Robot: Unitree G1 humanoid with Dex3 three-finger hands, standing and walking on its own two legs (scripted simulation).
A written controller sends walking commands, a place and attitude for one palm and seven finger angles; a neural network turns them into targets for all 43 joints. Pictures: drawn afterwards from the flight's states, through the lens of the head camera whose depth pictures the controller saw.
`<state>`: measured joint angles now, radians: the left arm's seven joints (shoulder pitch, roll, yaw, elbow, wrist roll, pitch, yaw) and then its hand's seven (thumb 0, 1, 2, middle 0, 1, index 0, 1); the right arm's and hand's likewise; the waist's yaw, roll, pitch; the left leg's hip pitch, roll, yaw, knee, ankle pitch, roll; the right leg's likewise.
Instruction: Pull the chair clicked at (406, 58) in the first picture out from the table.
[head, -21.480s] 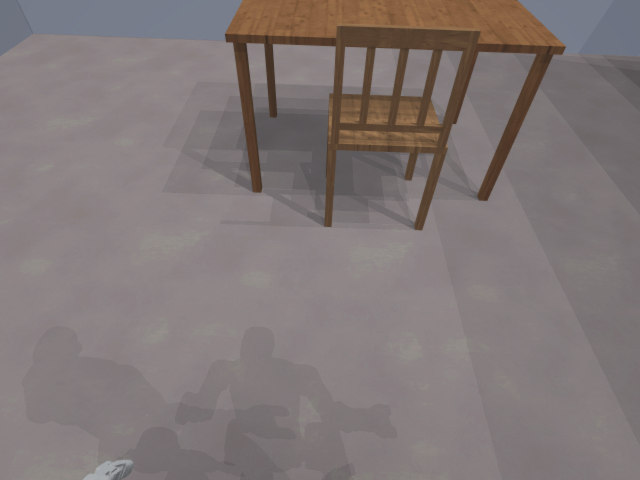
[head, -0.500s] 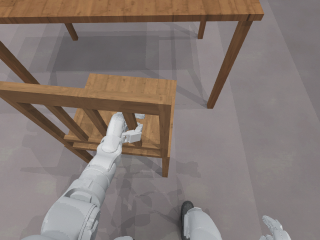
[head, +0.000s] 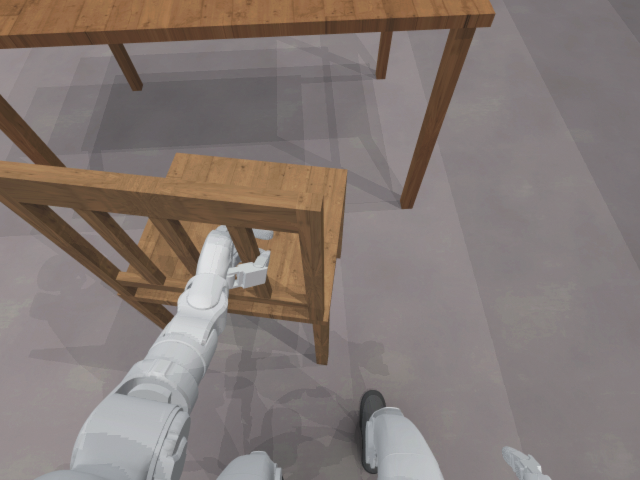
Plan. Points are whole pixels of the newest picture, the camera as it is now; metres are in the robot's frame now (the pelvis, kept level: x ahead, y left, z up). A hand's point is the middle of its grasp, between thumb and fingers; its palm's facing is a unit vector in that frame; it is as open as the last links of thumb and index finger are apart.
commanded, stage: step backward, pulling the chair out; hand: left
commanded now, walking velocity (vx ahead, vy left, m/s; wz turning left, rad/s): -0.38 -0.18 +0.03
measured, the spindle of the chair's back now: (189, 255) +0.43 +0.20 -0.09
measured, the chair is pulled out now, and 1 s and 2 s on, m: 0.28 0.38 0.57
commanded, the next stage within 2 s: stop walking, hand still on the chair in 1.60 s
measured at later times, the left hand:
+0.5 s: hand (253, 295) +0.34 +0.09 -0.05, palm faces -0.09 -0.98 -0.18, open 5.8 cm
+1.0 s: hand (251, 330) +0.29 +0.09 -0.04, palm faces -0.03 -0.99 -0.16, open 5.8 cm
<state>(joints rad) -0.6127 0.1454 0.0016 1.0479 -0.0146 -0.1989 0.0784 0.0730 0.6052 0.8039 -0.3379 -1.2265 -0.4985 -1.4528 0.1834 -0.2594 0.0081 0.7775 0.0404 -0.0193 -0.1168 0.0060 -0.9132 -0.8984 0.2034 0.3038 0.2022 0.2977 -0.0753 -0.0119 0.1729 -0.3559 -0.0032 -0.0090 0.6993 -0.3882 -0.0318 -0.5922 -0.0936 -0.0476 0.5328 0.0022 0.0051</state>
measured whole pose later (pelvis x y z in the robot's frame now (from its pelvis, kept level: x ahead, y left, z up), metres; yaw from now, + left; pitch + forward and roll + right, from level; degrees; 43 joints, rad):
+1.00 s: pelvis -0.09 -0.02 +0.02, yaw +0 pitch +4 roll +0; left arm -0.63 0.17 0.06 1.12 -0.05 -0.22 0.06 0.12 0.62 0.77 -0.32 -1.17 -0.50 -1.45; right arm 0.19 -0.22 0.02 0.79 0.03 -0.05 -0.10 0.01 -0.90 -0.90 0.20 0.30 0.20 0.30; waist -0.06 0.02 0.20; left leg -0.46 0.02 -0.06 0.80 -0.39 -0.05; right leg -0.38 0.01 -0.04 0.51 -0.20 -0.03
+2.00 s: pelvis -0.22 -0.01 +0.02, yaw +0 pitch +0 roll +1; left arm -0.35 0.12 -0.04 0.91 -0.06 -0.10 0.07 0.14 0.62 0.74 -0.29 -1.21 -0.50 -1.45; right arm 0.24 -0.23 0.04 0.71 0.03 -0.01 -0.12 0.01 -0.90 -0.90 0.20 0.30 0.20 0.30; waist -0.06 0.01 0.10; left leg -0.22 0.03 0.01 0.51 -0.28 -0.03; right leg -0.34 -0.02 -0.02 0.50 -0.17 0.00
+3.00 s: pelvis -0.20 +0.00 +0.01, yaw +1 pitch +6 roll +0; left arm 0.01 0.13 -0.13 0.44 -0.02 0.02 0.03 0.03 0.02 0.47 -0.42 -1.36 -0.48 -1.41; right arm 0.23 -0.26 0.00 0.61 0.04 -0.04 -0.02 0.01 -0.90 -0.90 0.20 0.30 0.20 0.30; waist -0.05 0.03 -0.06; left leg -0.38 0.01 0.00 0.65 -0.38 -0.01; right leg -0.49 -0.05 -0.02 0.66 -0.27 0.01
